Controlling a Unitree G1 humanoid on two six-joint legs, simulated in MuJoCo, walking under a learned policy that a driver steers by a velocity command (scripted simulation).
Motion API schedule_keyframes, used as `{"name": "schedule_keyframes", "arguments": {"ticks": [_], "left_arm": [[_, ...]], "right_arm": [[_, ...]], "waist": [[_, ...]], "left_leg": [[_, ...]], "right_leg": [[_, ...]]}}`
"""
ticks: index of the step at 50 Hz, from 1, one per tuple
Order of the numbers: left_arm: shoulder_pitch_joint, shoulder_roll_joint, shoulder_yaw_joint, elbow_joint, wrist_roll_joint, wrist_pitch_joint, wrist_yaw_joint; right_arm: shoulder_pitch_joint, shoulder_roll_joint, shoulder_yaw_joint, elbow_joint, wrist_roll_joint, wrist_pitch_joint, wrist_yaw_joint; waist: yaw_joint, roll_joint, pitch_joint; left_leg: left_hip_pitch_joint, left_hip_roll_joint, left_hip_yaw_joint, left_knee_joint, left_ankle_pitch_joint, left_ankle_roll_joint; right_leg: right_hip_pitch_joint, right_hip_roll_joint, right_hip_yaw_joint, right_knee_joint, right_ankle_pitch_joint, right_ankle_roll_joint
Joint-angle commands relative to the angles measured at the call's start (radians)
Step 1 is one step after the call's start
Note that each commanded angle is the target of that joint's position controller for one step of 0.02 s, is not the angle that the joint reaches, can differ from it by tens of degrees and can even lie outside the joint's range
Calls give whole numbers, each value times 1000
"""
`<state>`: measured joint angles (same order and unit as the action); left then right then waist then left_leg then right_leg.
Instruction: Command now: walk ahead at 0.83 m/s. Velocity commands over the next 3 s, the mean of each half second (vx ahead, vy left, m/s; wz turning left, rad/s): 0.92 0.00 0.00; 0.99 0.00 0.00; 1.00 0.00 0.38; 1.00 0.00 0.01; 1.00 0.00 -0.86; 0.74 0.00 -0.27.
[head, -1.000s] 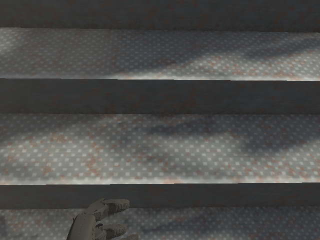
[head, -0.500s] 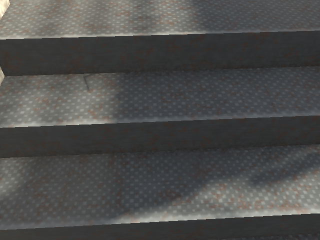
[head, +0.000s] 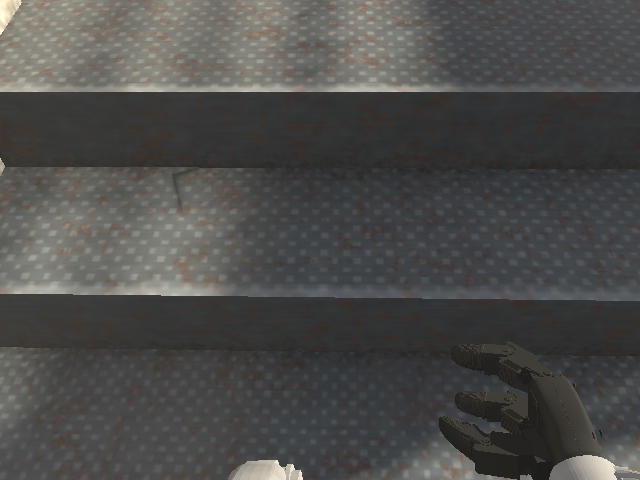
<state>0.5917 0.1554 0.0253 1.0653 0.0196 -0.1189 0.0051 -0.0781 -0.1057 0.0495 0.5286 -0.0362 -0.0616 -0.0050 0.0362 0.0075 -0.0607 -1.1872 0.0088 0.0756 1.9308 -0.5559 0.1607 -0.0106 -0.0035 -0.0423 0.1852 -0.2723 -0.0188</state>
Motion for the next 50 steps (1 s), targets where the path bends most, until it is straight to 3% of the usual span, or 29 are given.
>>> {"name": "schedule_keyframes", "arguments": {"ticks": [1,3,4,5,6,7,9,11,13,15,18,21,23,24,25,26,27,28,30,32,38,40,41,43,45,46,47,49,50], "left_arm": [[-219,106,-12,-136,-71,-13,20],[-209,353,53,-165,-97,-54,12],[-244,429,100,-199,-94,-69,-8],[-249,367,109,-226,-69,-78,-22],[-247,183,86,-286,-57,-80,-59],[-262,119,83,-335,4,-70,-62],[-377,-46,21,-464,59,-43,-47],[-409,-164,-45,-515,46,-6,-25],[-460,-161,-64,-544,9,32,-12],[-578,-128,-65,-589,-19,58,14],[-729,-122,-97,-679,-20,68,43],[-650,-27,-89,-596,-33,65,3],[-401,36,-44,-547,-19,84,10],[-312,99,-22,-521,-22,84,6],[-258,161,2,-489,-2,79,3],[-192,272,46,-414,24,72,3],[-251,272,74,-377,17,80,16],[-388,198,63,-377,3,65,6],[-306,45,28,-218,9,37,-7],[-214,-35,2,-110,27,11,-14],[-144,74,-8,-25,-31,-30,-17],[-175,87,-17,-94,-96,-29,24],[-107,201,6,-110,-106,-49,29],[-169,405,81,-172,-60,-46,37],[-301,301,97,-267,-34,-65,-8],[-249,125,82,-336,-40,-73,-36],[-258,45,53,-403,15,-73,-37],[-446,-79,1,-519,36,-51,-34],[-518,-165,-43,-567,39,-31,-21]], "right_arm": [[-3,-61,15,-101,28,-2,14],[349,-112,-28,0,37,35,-12],[442,-180,-58,15,28,36,-20],[480,-267,-100,51,8,32,-18],[512,-379,-144,113,11,26,-31],[405,-348,-158,122,24,33,-28],[276,-190,-122,224,27,-3,-6],[415,-58,-91,380,-1,-31,7],[425,-16,-72,423,-2,-51,27],[396,-69,-72,442,-10,-71,35],[468,-136,-69,491,38,-90,29],[527,-191,-69,440,119,-93,-28],[519,-416,-139,383,72,-104,-44],[469,-427,-158,348,62,-98,-31],[415,-396,-168,308,58,-102,-7],[341,-253,-150,223,49,-116,22],[341,-178,-156,155,16,-123,42],[326,-61,-119,82,-23,-119,37],[250,73,-55,14,-35,-89,26],[237,134,-8,5,-9,-40,6],[-126,61,28,-182,37,9,-35],[22,1,24,-102,52,-7,-2],[108,-30,2,-56,55,-6,-2],[361,-124,-51,-6,50,20,-4],[436,-295,-117,68,25,2,8],[428,-363,-151,139,8,6,-4],[386,-275,-147,153,9,6,5],[397,-108,-105,307,10,-24,6],[473,-76,-98,388,-11,-39,8]], "waist": [[-152,-31,22],[-298,-180,-270],[-339,-173,-402],[-314,-81,-403],[-248,285,-336],[-190,232,-349],[-37,-22,7],[12,2,142],[41,14,192],[50,28,210],[66,-45,245],[48,-61,-91],[168,135,-296],[209,171,-344],[224,108,-382],[182,-119,-322],[126,-276,-284],[22,-60,-157],[-57,79,61],[-86,23,177],[-97,25,273],[-141,57,12],[-151,41,-152],[-296,-190,-320],[-297,-80,-321],[-195,308,-333],[-137,53,-323],[-61,-100,34],[-62,-48,120]], "left_leg": [[728,-35,147,-537,152,-13],[948,-94,117,-557,100,-12],[1006,-136,50,-786,24,-18],[1068,-96,-142,-996,-46,11],[1179,169,-739,-1439,-87,129],[1143,262,-1123,-1690,-234,131],[848,238,-809,-1606,-288,80],[798,166,-461,-1562,56,29],[751,142,-268,-1614,139,-14],[595,144,-207,-1736,148,-5],[594,122,-133,-1879,126,-30],[584,96,-11,-1960,1323,33],[1082,221,-20,-1580,2117,71],[1228,248,-54,-1337,2199,68],[1167,218,-65,-1080,2044,54],[847,53,-103,-714,1327,12],[419,-159,-237,-196,563,-22],[211,-125,-333,149,538,-22],[23,-67,-280,358,489,15],[-152,-78,-275,478,360,27],[-78,16,13,1,146,-17],[820,-20,182,-461,326,-10],[959,-89,200,-489,308,-7],[864,-94,132,-726,56,3],[1022,-60,-214,-1176,-24,42],[1239,242,-902,-1514,122,200],[1215,278,-1008,-1590,-85,182],[983,238,-699,-1551,-102,122],[964,211,-556,-1555,94,88]], "right_leg": [[-548,-118,-63,-282,994,-196],[-231,-262,-23,110,1964,-219],[-108,-256,-13,390,2020,-195],[-162,-215,60,675,1797,-168],[-527,44,109,1164,619,-96],[-732,144,298,1696,247,-87],[-986,69,229,1976,276,-121],[-1190,73,224,2168,150,-165],[-1276,68,211,2093,9,-161],[-1240,92,132,2094,-53,-138],[-1267,11,42,1827,-81,-123],[-347,74,-247,1248,15,-115],[-381,105,-189,1103,-265,-128],[-381,127,-143,942,-338,-147],[-243,115,-28,769,-315,-159],[-144,-55,443,437,-514,-229],[-34,-199,1035,66,-626,-311],[-126,-261,1002,84,-664,-271],[-321,-220,643,167,-400,-219],[-349,-161,361,176,-172,-150],[-561,-117,124,-196,-52,-116],[-743,-85,5,-256,806,-172],[-571,-114,-9,-106,1378,-172],[-61,-231,44,322,1889,-196],[-182,-94,95,939,1415,-159],[-660,191,174,1526,280,-66],[-847,141,292,1884,225,-94],[-1131,78,229,2046,164,-154],[-1289,100,245,2256,84,-183]]}}
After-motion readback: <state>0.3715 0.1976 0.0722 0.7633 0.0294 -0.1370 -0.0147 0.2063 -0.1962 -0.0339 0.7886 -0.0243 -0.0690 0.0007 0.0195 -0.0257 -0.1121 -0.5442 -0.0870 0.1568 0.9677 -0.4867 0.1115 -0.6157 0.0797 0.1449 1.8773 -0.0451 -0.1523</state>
